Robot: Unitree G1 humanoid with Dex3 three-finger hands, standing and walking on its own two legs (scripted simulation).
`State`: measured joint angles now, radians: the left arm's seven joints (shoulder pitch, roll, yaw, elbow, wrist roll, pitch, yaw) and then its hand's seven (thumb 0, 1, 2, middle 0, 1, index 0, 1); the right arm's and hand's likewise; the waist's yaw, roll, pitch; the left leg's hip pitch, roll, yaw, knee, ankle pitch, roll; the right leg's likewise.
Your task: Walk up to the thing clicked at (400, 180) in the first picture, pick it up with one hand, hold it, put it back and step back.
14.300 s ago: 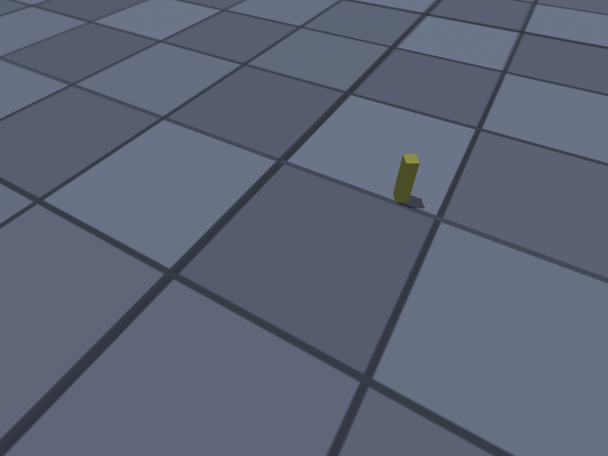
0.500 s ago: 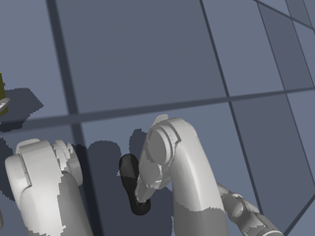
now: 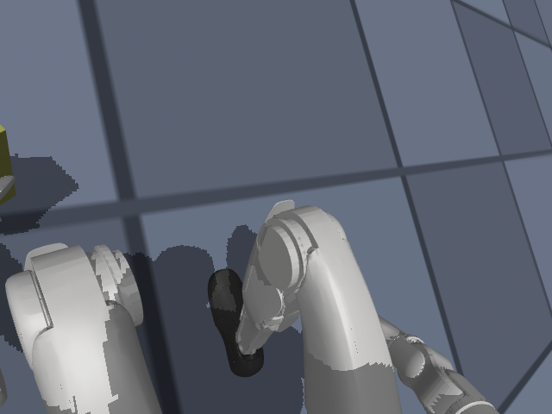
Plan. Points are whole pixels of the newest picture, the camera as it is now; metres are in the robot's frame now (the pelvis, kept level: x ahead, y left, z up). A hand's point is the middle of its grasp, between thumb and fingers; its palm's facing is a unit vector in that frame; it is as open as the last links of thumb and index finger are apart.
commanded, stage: close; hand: left
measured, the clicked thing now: out of the picture +0.44 +0.26 -0.17
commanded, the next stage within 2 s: settle in 0.22 s
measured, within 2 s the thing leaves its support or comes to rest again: leaves its support in 0.66 s
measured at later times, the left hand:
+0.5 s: hand out of the picture +0.42 +0.27 -0.17, palm faces +0.34 -0.94 +0.00, open 10.2 cm
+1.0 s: hand out of the picture +0.40 +0.29 -0.08, palm faces +0.33 -0.94 -0.06, open 10.3 cm
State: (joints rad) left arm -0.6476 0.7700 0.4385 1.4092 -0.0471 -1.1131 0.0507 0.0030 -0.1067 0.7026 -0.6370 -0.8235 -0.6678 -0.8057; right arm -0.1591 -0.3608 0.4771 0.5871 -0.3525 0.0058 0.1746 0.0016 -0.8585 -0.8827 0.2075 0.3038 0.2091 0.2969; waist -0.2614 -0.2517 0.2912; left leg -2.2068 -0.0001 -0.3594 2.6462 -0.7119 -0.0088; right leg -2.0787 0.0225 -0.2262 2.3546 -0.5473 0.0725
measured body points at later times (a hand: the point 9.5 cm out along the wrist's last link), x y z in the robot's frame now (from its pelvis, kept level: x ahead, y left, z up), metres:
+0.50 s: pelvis +0.00 +0.00 +0.00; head +0.22 +0.19 +0.34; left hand +0.40 +0.32 -0.17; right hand +0.17 -0.24 -0.04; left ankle +0.08 +0.12 -0.26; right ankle +0.16 -0.13 -0.25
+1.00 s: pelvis +0.01 +0.00 +0.02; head +0.19 +0.16 +0.39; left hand +0.37 +0.34 -0.08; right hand +0.19 -0.24 -0.04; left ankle +0.08 +0.12 -0.26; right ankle +0.16 -0.13 -0.25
